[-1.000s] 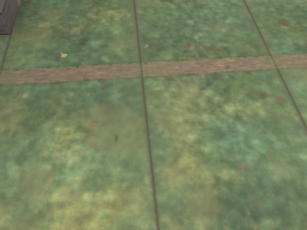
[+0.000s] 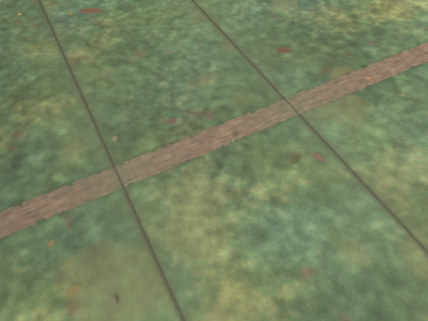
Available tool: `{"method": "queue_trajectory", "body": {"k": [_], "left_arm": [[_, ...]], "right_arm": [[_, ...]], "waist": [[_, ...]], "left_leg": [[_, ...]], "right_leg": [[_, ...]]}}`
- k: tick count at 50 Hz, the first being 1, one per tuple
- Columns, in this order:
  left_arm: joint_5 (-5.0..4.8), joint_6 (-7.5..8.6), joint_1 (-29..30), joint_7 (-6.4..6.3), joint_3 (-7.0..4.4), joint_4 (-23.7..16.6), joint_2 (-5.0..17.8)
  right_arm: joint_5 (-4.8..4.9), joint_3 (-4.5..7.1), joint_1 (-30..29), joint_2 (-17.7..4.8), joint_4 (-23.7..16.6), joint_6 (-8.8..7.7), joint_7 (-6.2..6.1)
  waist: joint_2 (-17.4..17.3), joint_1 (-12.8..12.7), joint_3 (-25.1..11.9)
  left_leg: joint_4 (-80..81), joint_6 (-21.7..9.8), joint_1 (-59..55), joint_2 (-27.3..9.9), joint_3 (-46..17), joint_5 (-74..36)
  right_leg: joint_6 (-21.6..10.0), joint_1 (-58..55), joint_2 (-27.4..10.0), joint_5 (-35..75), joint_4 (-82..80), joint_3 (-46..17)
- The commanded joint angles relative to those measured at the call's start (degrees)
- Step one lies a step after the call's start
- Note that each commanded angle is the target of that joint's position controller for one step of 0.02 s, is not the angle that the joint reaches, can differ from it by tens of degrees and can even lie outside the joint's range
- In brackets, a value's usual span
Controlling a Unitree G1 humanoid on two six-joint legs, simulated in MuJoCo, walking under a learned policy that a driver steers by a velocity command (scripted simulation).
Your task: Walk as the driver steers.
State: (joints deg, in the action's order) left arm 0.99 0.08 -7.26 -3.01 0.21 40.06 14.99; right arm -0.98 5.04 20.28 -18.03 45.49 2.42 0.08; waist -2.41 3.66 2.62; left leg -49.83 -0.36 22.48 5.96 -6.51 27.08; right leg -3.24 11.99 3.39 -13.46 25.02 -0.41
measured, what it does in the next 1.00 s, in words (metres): walks ahead: left foot, then right foot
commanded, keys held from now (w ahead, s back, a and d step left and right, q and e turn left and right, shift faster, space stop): q+shift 0.32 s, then w+q+shift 0.04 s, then w+shift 0.04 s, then w+e+shift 0.60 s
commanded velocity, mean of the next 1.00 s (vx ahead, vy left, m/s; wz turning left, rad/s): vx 0.47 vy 0.00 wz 0.14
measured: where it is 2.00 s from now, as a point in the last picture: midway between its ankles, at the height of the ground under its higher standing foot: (220, 126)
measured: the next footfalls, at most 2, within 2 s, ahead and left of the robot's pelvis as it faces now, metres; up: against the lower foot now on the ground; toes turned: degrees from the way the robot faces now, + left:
left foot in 0.36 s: +0.07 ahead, +0.14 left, +0.00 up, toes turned +25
right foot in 0.94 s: +0.52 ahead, +0.08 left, +0.00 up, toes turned +3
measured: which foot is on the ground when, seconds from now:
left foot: up 0.00-0.34, down 0.36-0.92, up 0.94-1.00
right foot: down 0.00-0.36, up 0.38-0.92, down 0.94-1.00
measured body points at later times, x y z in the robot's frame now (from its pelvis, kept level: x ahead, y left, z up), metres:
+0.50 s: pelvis +0.06 +0.05 -0.01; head +0.08 +0.08 +0.44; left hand +0.04 +0.34 -0.13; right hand +0.30 -0.15 -0.10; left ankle +0.03 +0.12 -0.74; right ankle +0.09 -0.08 -0.67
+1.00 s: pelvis +0.39 +0.10 -0.04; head +0.42 +0.10 +0.41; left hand +0.51 +0.38 -0.15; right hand +0.44 -0.17 -0.17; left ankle +0.11 +0.17 -0.62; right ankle +0.48 +0.07 -0.74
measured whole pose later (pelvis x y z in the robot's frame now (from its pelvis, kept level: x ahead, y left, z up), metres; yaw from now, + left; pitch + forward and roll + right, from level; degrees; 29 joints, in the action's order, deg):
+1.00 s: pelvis +0.39 +0.10 -0.04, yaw +4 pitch +2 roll +0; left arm 1.0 0.9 -10.6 3.0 -3.3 41.9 17.5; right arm -2.3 1.0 21.9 -14.6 49.3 -3.7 -0.2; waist 0.2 -0.5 1.8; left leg -65.9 -0.2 2.5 -2.8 6.2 22.7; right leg -11.2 30.9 6.5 -14.9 43.5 6.7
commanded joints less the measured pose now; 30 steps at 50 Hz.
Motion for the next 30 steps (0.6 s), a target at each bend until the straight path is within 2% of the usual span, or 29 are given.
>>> {"method": "queue_trajectory", "body": {"k": [1, 2, 4, 7, 11, 14, 16, 17, 18, 19, 20, 21, 22, 23, 24, 25, 27, 29, 30], "left_arm": [[0.06, 0.55, 0.4, -0.52, -1.47, -3.8, 5.7], [0.26, 0.63, -0.2, -0.55, -1.55, -3.7, 5.7], [0.51, 0.51, -2.4, -0.26, -1.98, -3.1, 6.2], [0.70, 0.36, -5.0, -0.04, -2.76, -2.3, 7.2], [0.72, 0.67, -5.4, 0.75, -3.61, -2.1, 8.5], [0.31, 0.71, -5.4, 1.65, -4.38, -2.0, 9.8], [-0.71, 0.51, -6.2, 2.10, -4.82, -1.9, 10.5], [-0.80, 0.35, -6.9, 2.51, -5.13, -2.0, 11.1], [-0.84, 0.20, -6.7, 2.84, -5.29, -2.2, 11.4], [0.29, 0.14, -7.0, 3.08, -3.85, -4.1, 7.1], [2.88, 0.29, -1.0, 3.74, -3.08, -9.6, 5.5], [3.82, 0.41, 3.6, 3.99, -4.05, -9.2, 9.2], [2.16, 0.93, 2.0, 4.68, -4.28, -8.3, 9.3], [1.27, 1.58, -1.7, 5.24, -4.06, -5.8, 8.7], [1.51, 1.67, -5.1, 5.59, -3.95, -3.6, 8.0], [1.67, 1.26, -8.2, 5.96, -3.79, -1.1, 7.9], [0.46, 0.40, -7.7, 6.42, -3.92, -0.1, 7.5], [-0.79, 0.09, -4.7, 6.59, -4.23, -0.4, 6.8], [-0.86, 0.08, -4.0, 6.60, -4.47, -0.5, 6.6]], "right_arm": [[-0.67, 1.95, 1.7, -6.1, -3.0, 0.79, 0.72], [-0.46, 1.73, 1.6, -5.7, -3.2, 1.19, 1.40], [0.15, 1.24, -1.9, -4.9, -5.0, 1.64, 2.40], [0.31, 0.50, -7.4, -3.6, -8.0, 2.12, 3.47], [0.29, -0.34, -12.2, -2.1, -11.4, 2.28, 4.38], [0.63, -0.39, -13.6, -2.1, -13.0, 2.27, 4.27], [0.22, 0.01, -13.4, -2.8, -13.8, 2.24, 3.93], [0.03, 0.43, -11.0, -3.4, -13.3, 2.08, 3.38], [-0.55, 1.35, -3.7, -5.1, -11.1, 1.59, 2.75], [-1.26, 3.26, 3.3, -12.0, -9.4, 0.90, 1.91], [0.25, 4.31, 4.0, -18.0, -11.9, 0.33, 1.83], [0.62, 2.87, 4.0, -12.9, -10.6, 0.50, 1.42], [0.37, 1.24, 0.8, -9.1, -10.2, 0.30, 0.68], [-0.20, 0.16, -2.0, -6.5, -9.8, -0.51, 0.40], [-0.26, -0.27, -4.7, -6.0, -10.0, -1.64, 0.07], [-0.47, -0.60, -6.0, -5.7, -9.8, -2.89, 0.15], [-0.57, -0.59, -3.8, -6.0, -8.2, -5.04, 0.94], [-0.77, -0.39, -0.7, -6.4, -6.6, -6.16, 1.16], [-0.80, -0.42, 0.3, -6.4, -5.9, -6.47, 1.01]], "waist": [[8.8, -1.2, -0.7], [10.4, -1.3, -1.5], [10.6, -2.5, -2.2], [10.8, -4.4, -1.9], [10.4, -5.0, -2.2], [11.1, -5.0, -3.4], [11.1, -4.7, -4.3], [9.9, -3.6, -6.9], [5.9, 0.2, -10.8], [-8.3, 2.7, -13.3], [-16.7, 4.9, -13.9], [-6.9, 6.1, -6.6], [-6.2, 3.0, -2.0], [-3.6, -0.3, 0.3], [-4.0, -2.6, 0.2], [-4.3, -3.6, -1.1], [-2.0, -3.3, 0.0], [-1.0, -1.8, 2.9], [-1.0, -1.7, 3.9]], "left_leg": [[-15.2, 2.2, 11.1, -4.5, 3.0, -1.1], [-16.8, 3.1, 11.4, -4.9, 4.4, -2.5], [-15.8, 4.1, 12.4, -5.5, 5.8, -4.7], [-11.0, 4.3, 14.3, -6.9, 7.2, -6.3], [-1.3, 2.3, 9.3, -7.9, 9.7, -8.0], [6.3, 0.1, 2.3, -6.4, 13.0, -7.1], [11.6, -1.5, -1.5, -5.4, 13.7, -5.7], [14.8, -3.2, -6.8, -3.6, 14.4, -4.3], [19.5, -6.1, -18.0, -2.7, 12.2, -3.8], [27.9, -10.7, -29.3, -13.8, -7.4, 9.6], [41.0, -19.4, -34.4, -26.7, -40.2, 29.7], [42.0, -19.1, -29.9, -28.1, -35.0, 31.7], [41.4, -17.2, -24.0, -26.2, -28.2, 26.5], [42.0, -14.3, -19.3, -22.6, -21.1, 17.5], [42.8, -12.0, -16.8, -19.1, -15.1, 10.2], [43.5, -10.8, -16.0, -17.0, -9.8, 4.3], [45.2, -10.1, -16.7, -16.8, -5.4, -0.2], [46.6, -8.9, -18.7, -17.8, -2.0, -0.4], [46.9, -8.2, -19.9, -18.3, -0.3, -0.8]], "right_leg": [[-6.9, -7.2, -17.7, 26.8, -8.1, -8.9], [-6.7, -7.8, -16.3, 33.0, -7.0, -5.3], [-6.7, -9.2, -16.1, 36.7, -6.0, -1.8], [-7.6, -11.4, -17.9, 35.8, -5.7, 0.5], [-7.2, -10.1, -19.5, 34.6, -4.0, 4.8], [-5.2, -8.3, -20.0, 35.8, -0.1, 8.4], [-3.6, -8.2, -21.0, 36.6, 5.1, 9.7], [-2.3, -6.3, -21.7, 30.9, 9.3, 10.5], [-0.4, 0.4, -20.3, 19.0, 18.8, 12.0], [2.2, 15.0, -14.4, -3.8, 36.3, 14.7], [4.8, 36.8, -3.3, -24.9, 45.9, 6.2], [3.9, 40.8, -7.2, -21.6, 47.6, -0.6], [3.2, 39.3, -8.8, -14.7, 45.3, 0.0], [3.3, 34.9, -10.4, -8.2, 40.5, 0.1], [3.4, 30.3, -11.1, -3.6, 38.0, 0.7], [3.5, 27.2, -10.9, 0.6, 39.0, 1.7], [3.0, 29.0, -10.6, 4.7, 39.4, 0.9], [2.8, 34.8, -7.9, 6.5, 38.9, -3.8], [2.8, 37.5, -7.0, 7.4, 38.5, -5.3]]}}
